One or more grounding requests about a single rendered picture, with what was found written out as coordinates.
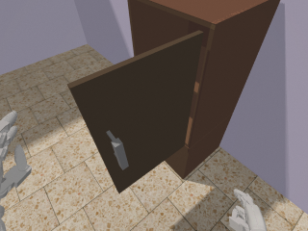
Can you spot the cupboard door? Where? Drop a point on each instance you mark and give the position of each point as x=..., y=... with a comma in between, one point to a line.
x=145, y=101

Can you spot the robot right hand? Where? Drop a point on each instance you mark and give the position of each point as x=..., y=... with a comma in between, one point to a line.
x=250, y=217

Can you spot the robot left hand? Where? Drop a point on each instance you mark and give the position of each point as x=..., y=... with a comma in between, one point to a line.
x=17, y=174

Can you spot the handle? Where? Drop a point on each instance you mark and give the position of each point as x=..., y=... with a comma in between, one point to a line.
x=119, y=151

